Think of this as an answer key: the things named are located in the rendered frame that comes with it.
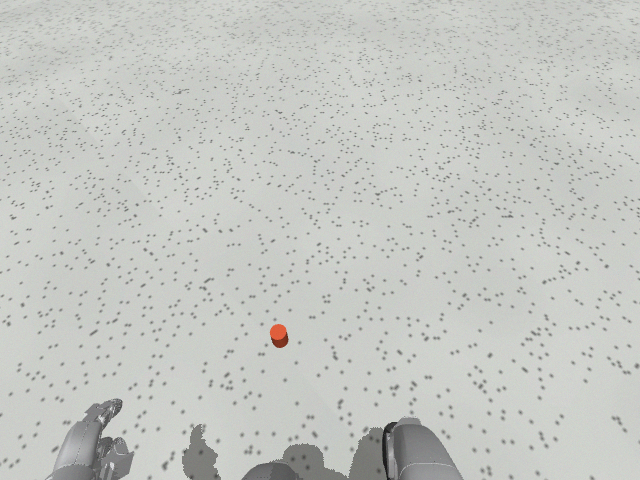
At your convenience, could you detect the tin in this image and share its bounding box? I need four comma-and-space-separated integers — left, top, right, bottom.
270, 324, 288, 348

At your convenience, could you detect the left robot arm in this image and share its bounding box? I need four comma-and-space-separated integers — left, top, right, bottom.
45, 464, 96, 480

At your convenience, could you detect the right robot foot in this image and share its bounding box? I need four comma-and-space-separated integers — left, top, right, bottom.
382, 422, 398, 480

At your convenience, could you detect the left robot hand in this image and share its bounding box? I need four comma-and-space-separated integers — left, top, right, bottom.
52, 399, 134, 480

